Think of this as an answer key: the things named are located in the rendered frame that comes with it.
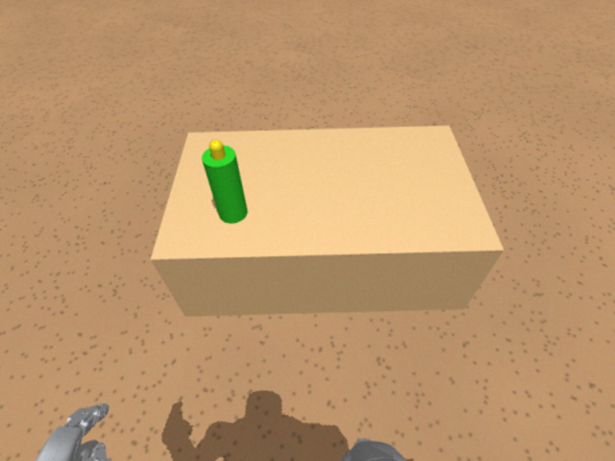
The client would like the left robot hand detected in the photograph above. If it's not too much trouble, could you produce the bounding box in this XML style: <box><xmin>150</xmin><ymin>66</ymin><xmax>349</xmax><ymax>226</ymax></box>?
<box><xmin>36</xmin><ymin>403</ymin><xmax>111</xmax><ymax>461</ymax></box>

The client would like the bottle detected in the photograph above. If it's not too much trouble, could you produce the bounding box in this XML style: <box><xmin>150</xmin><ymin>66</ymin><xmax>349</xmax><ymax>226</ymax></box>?
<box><xmin>202</xmin><ymin>139</ymin><xmax>248</xmax><ymax>224</ymax></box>

